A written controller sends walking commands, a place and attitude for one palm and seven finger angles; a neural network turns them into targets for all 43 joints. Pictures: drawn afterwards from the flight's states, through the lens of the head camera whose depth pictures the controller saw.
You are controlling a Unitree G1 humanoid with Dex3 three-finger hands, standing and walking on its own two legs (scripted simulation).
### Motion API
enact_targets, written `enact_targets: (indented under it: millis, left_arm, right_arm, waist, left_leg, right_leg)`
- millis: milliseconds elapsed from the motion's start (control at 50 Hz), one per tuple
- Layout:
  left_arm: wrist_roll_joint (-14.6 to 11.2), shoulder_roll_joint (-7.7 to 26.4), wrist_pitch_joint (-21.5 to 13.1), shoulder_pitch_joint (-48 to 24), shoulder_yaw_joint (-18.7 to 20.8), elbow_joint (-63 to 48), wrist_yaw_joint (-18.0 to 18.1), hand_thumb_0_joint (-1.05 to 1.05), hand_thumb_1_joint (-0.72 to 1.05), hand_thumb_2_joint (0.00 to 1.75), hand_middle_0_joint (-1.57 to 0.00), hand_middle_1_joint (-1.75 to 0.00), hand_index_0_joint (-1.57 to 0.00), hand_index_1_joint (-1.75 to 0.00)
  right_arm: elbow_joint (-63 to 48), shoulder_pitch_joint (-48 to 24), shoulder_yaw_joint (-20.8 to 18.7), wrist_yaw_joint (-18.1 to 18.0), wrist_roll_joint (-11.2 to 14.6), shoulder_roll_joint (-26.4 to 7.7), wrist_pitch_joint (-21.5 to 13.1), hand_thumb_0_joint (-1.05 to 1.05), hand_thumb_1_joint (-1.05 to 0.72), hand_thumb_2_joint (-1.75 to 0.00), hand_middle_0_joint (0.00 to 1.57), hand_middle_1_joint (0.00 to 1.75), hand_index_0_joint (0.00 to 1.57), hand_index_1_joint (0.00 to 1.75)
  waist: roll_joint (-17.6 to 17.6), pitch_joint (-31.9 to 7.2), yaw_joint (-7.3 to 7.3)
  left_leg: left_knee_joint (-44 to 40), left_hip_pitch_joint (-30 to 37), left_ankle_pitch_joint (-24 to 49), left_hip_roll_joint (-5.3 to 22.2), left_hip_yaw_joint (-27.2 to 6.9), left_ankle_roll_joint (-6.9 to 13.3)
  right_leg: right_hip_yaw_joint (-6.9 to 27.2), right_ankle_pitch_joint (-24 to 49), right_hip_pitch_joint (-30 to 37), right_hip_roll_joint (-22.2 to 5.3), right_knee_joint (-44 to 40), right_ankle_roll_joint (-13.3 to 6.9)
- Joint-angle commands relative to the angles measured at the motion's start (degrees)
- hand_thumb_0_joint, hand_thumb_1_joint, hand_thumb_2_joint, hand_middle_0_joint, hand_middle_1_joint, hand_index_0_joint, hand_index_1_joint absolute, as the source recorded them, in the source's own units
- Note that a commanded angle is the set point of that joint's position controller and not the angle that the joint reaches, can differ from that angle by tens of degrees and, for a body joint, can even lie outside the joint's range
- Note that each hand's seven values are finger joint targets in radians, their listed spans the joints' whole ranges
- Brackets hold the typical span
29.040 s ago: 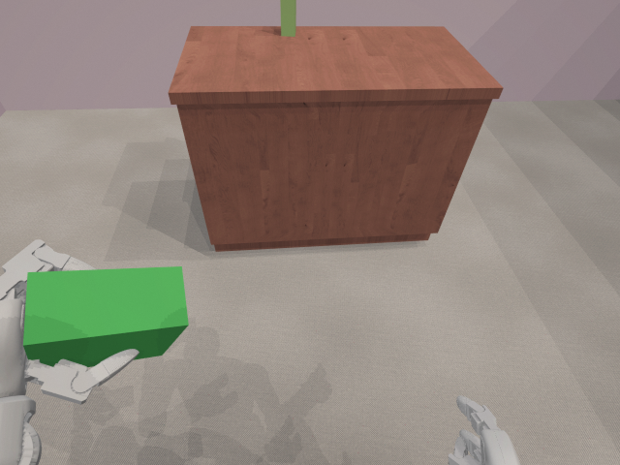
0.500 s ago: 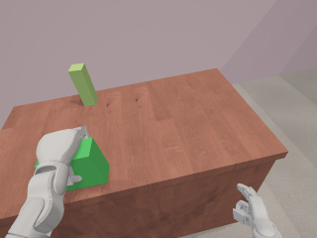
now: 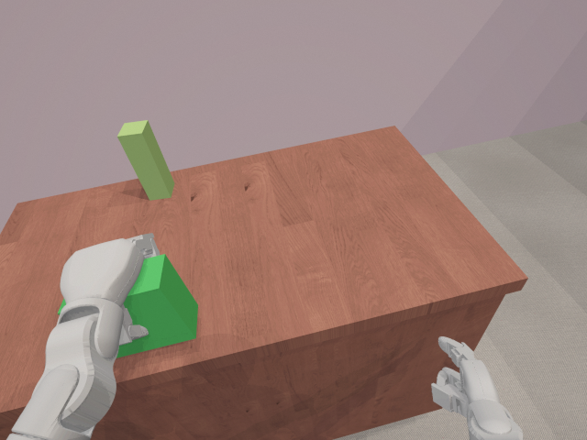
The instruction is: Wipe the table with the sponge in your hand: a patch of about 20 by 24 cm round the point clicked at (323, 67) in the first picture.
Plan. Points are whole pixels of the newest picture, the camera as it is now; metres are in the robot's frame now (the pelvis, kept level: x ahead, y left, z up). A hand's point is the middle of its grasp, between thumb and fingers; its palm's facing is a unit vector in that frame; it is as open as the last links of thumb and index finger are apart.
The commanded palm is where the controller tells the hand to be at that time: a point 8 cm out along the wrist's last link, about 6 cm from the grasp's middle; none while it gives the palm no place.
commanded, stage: lower the sponge onto the table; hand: left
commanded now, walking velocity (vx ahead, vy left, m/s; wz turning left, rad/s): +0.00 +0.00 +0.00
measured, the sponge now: (143, 316) +0.24 +0.27 +0.05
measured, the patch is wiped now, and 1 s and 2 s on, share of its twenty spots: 0.00 0.00 0.15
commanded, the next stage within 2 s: wipe forward along the first lane in 1.00 s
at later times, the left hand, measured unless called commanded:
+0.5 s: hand (128, 303) +0.24 +0.28 +0.09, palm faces +0.01 -0.10 -1.00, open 10.2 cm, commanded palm +0.21 +0.27 +0.15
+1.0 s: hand (125, 314) +0.23 +0.28 +0.07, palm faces +0.01 -0.11 -0.99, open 10.2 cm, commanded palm +0.20 +0.28 +0.13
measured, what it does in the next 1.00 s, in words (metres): stands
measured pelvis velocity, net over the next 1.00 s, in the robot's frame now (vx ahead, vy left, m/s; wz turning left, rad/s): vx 0.00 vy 0.01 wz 0.00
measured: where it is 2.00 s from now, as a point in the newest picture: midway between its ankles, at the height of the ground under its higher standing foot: outside the picture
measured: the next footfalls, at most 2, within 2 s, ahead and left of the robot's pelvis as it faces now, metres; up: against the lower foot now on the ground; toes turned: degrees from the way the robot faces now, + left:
none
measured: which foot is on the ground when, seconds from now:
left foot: down 0.00-1.00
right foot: down 0.00-1.00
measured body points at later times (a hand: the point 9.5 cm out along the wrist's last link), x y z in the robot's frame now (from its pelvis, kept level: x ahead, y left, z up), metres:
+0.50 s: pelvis +0.00 +0.00 +0.00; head -0.01 -0.04 +0.45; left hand +0.23 +0.28 +0.14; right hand +0.25 -0.20 -0.09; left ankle +0.03 +0.12 -0.74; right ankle +0.01 -0.08 -0.74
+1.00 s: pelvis +0.00 +0.01 +0.00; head -0.02 -0.03 +0.45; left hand +0.22 +0.29 +0.12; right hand +0.25 -0.19 -0.09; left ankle +0.03 +0.12 -0.74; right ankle +0.01 -0.08 -0.74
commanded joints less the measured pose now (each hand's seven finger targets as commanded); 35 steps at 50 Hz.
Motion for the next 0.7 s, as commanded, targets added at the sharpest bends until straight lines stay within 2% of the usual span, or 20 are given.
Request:
enact_targets:
  millis: [0,40,60,140,160,220,240,260,300,340,360,400,440,460,500,540,560,580,640,680]
  left_arm:
    - [1.8,13.1,-0.2,-11.8,9.6,-12.6,2.8,0.0,0.1,1.3,-1.2,-1.6,-1.2,-1.6]
    - [1.9,16.4,0.4,-13.5,12.2,-13.7,3.0,0.0,0.1,1.3,-1.2,-1.6,-1.2,-1.6]
    - [1.7,12.1,0.8,-12.8,8.7,-12.2,2.7,0.0,0.1,1.3,-1.2,-1.6,-1.2,-1.6]
    - [1.5,15.0,0.4,-13.8,10.7,-11.6,2.6,0.0,0.1,1.3,-1.2,-1.6,-1.2,-1.6]
    - [1.6,11.8,0.1,-13.8,8.1,-11.3,2.4,0.0,0.1,1.3,-1.2,-1.6,-1.2,-1.6]
    - [1.7,12.5,-1.4,-14.3,8.4,-10.0,2.4,0.0,0.1,1.3,-1.2,-1.6,-1.2,-1.6]
    - [2.1,15.5,-2.0,-16.5,10.7,-11.4,2.9,0.0,0.1,1.3,-1.2,-1.6,-1.2,-1.6]
    - [2.1,12.4,-2.3,-14.9,8.7,-10.9,3.0,0.0,0.1,1.3,-1.2,-1.6,-1.2,-1.6]
    - [2.2,12.2,-3.2,-13.5,8.8,-10.3,3.5,0.0,0.1,1.3,-1.2,-1.6,-1.2,-1.6]
    - [2.6,15.3,-3.5,-16.4,11.2,-9.9,4.4,0.0,0.1,1.3,-1.2,-1.6,-1.2,-1.6]
    - [2.5,11.2,-3.3,-16.4,8.2,-8.9,4.5,0.0,0.1,1.3,-1.2,-1.6,-1.2,-1.6]
    - [2.4,13.2,-3.2,-13.0,10.7,-7.3,5.1,0.0,0.1,1.3,-1.2,-1.6,-1.2,-1.6]
    - [2.8,14.2,-2.9,-15.4,10.7,-9.8,5.4,0.0,0.1,1.3,-1.2,-1.6,-1.2,-1.6]
    - [2.4,10.7,-2.6,-14.3,8.3,-8.7,5.3,0.0,0.1,1.3,-1.2,-1.6,-1.2,-1.6]
    - [2.3,11.3,-2.3,-12.1,8.9,-7.1,5.3,0.0,0.1,1.3,-1.2,-1.6,-1.2,-1.6]
    - [2.5,14.3,-2.2,-11.7,11.3,-8.4,5.3,0.0,0.1,1.3,-1.2,-1.6,-1.2,-1.6]
    - [2.1,10.2,-2.0,-10.8,8.3,-8.2,5.0,0.0,0.1,1.3,-1.2,-1.6,-1.2,-1.6]
    - [2.2,11.7,-2.1,-10.3,9.6,-7.1,5.0,0.0,0.1,1.3,-1.2,-1.6,-1.2,-1.6]
    - [2.2,14.2,-2.8,-11.8,11.1,-8.3,5.1,0.0,0.1,1.3,-1.2,-1.6,-1.2,-1.6]
    - [2.8,10.4,-3.8,-13.1,7.9,-8.2,5.2,0.0,0.1,1.3,-1.2,-1.6,-1.2,-1.6]
  right_arm:
    - [-10.6,-13.0,-1.5,0.0,0.0,-4.6,-2.8,0.0,-0.9,-0.9,0.2,0.3,0.2,0.3]
    - [-10.4,-14.1,-1.3,-0.1,0.2,-5.1,-2.5,0.0,-0.9,-0.9,0.2,0.3,0.2,0.3]
    - [-11.0,-13.7,-1.2,0.0,0.3,-4.4,-2.5,0.0,-0.9,-0.9,0.2,0.3,0.2,0.3]
    - [-10.6,-13.8,-1.2,-0.5,0.5,-5.0,-2.5,0.0,-0.9,-0.9,0.2,0.3,0.2,0.3]
    - [-10.9,-13.4,-1.3,-0.6,0.4,-4.6,-2.7,0.0,-0.9,-0.9,0.2,0.3,0.2,0.3]
    - [-10.5,-12.5,-1.4,-0.9,0.3,-4.7,-2.9,0.0,-0.9,-0.9,0.2,0.3,0.2,0.3]
    - [-10.2,-13.0,-1.4,-1.1,0.3,-5.1,-3.3,0.0,-0.9,-0.9,0.2,0.3,0.2,0.3]
    - [-10.7,-12.6,-1.4,-1.2,0.1,-4.5,-3.5,0.0,-0.9,-0.9,0.2,0.3,0.2,0.3]
    - [-10.3,-12.0,-1.6,-1.1,-0.1,-4.5,-3.7,0.0,-0.9,-0.9,0.2,0.3,0.2,0.3]
    - [-9.6,-12.3,-1.6,-1.3,0.1,-5.0,-3.7,0.0,-0.9,-0.9,0.2,0.3,0.2,0.3]
    - [-10.1,-12.2,-1.5,-1.3,0.0,-4.4,-3.9,0.0,-0.9,-0.9,0.2,0.3,0.2,0.3]
    - [-9.5,-11.6,-2.0,-1.2,-0.1,-4.9,-3.8,0.0,-0.9,-0.9,0.2,0.3,0.2,0.3]
    - [-9.6,-12.7,-1.8,-1.0,0.1,-5.0,-3.6,0.0,-0.9,-0.9,0.2,0.3,0.2,0.3]
    - [-10.1,-12.2,-1.8,-0.9,0.0,-4.5,-3.8,0.0,-0.9,-0.9,0.2,0.3,0.2,0.3]
    - [-9.6,-12.0,-2.0,-0.7,0.1,-4.9,-3.5,0.0,-0.9,-0.9,0.2,0.3,0.2,0.3]
    - [-9.6,-12.4,-2.0,-0.7,0.0,-5.3,-3.3,0.0,-0.9,-0.9,0.2,0.3,0.2,0.3]
    - [-10.4,-12.1,-1.9,-0.6,0.1,-4.7,-3.3,0.0,-0.9,-0.9,0.2,0.3,0.2,0.3]
    - [-9.7,-11.8,-1.9,-0.6,0.2,-4.8,-3.2,0.0,-0.9,-0.9,0.2,0.3,0.2,0.3]
    - [-10.0,-12.1,-2.0,-0.9,0.1,-5.3,-3.1,0.0,-0.9,-0.9,0.2,0.3,0.2,0.3]
    - [-10.0,-11.7,-2.1,-1.0,0.1,-4.6,-3.5,0.0,-0.9,-0.9,0.2,0.3,0.2,0.3]
  waist:
    - [-4.6,-12.3,0.68]
    - [-3.3,-11.7,0.68]
    - [-3.8,-11.6,0.43]
    - [-4.1,-10.6,0.04]
    - [-3.9,-11.6,-0.07]
    - [-5.3,-10.9,-0.35]
    - [-3.4,-11.8,-0.35]
    - [-3.3,-12.3,0.03]
    - [-3.9,-12.0,0.18]
    - [-2.9,-10.8,-0.19]
    - [-3.2,-11.2,-0.15]
    - [-4.6,-11.9,0.59]
    - [-1.5,-12.2,0.28]
    - [-2.5,-12.9,0.26]
    - [-3.7,-11.9,0.21]
    - [-3.3,-12.4,0.52]
    - [-3.6,-12.5,0.23]
    - [-5.5,-11.3,0.15]
    - [-4.0,-11.2,0.12]
    - [-4.2,-11.6,-0.37]
  left_leg:
    - [-0.4,4.1,11.0,-1.5,-5.9,1.5]
    - [-1.0,4.0,9.8,-1.5,-6.3,1.3]
    - [-0.7,3.4,9.6,-1.6,-5.7,1.5]
    - [-1.0,3.7,7.1,-1.5,-6.1,1.5]
    - [-0.5,3.7,7.6,-1.6,-5.7,1.7]
    - [-0.6,3.7,7.2,-1.6,-6.0,1.7]
    - [-0.8,4.5,6.6,-1.5,-6.0,1.6]
    - [-0.4,4.2,7.6,-1.7,-5.7,1.8]
    - [-0.6,4.5,8.2,-1.6,-5.9,1.6]
    - [-1.2,4.4,6.2,-1.4,-6.2,1.4]
    - [-0.9,4.0,6.6,-1.4,-5.6,1.6]
    - [-0.6,3.7,8.2,-1.6,-5.7,1.5]
    - [-1.3,4.2,7.8,-1.6,-5.9,1.2]
    - [-1.1,3.8,8.2,-1.5,-5.6,1.4]
    - [-1.1,3.4,8.3,-1.5,-5.7,1.3]
    - [-1.1,3.7,8.7,-1.6,-5.9,1.3]
    - [-0.9,3.2,8.9,-1.5,-5.5,1.5]
    - [-0.9,2.9,8.4,-1.5,-6.0,1.4]
    - [-1.2,3.2,6.5,-1.5,-6.1,1.5]
    - [-0.7,3.8,7.0,-1.4,-5.9,1.6]
  right_leg:
    - [9.5,10.9,1.8,-2.3,-4.3,-1.0]
    - [11.0,9.1,1.4,-1.9,-4.6,-1.4]
    - [9.2,8.8,1.5,-2.2,-4.4,-1.0]
    - [10.8,5.3,-0.3,-1.9,-5.4,-1.0]
    - [9.0,6.0,0.2,-2.0,-4.9,-0.8]
    - [9.2,5.9,-0.6,-2.3,-5.4,-0.5]
    - [10.5,4.8,-0.5,-1.8,-5.6,-1.0]
    - [8.9,6.1,0.4,-2.0,-5.0,-0.9]
    - [8.7,6.5,0.0,-2.0,-5.3,-0.8]
    - [10.2,3.5,-1.3,-1.6,-6.0,-1.2]
    - [8.6,4.2,-0.7,-1.8,-5.6,-1.2]
    - [8.9,6.9,0.6,-1.9,-5.2,-1.0]
    - [9.8,5.8,0.2,-1.7,-5.3,-1.3]
    - [8.1,6.5,0.9,-1.8,-4.8,-1.2]
    - [8.3,7.0,0.4,-1.9,-5.0,-0.9]
    - [9.6,7.6,1.0,-1.7,-4.7,-1.2]
    - [7.9,8.3,1.2,-2.0,-4.4,-0.9]
    - [8.5,7.4,0.2,-1.9,-4.8,-0.8]
    - [9.5,4.8,-0.2,-1.7,-5.4,-1.0]
    - [8.3,5.0,-1.3,-1.7,-5.3,-0.8]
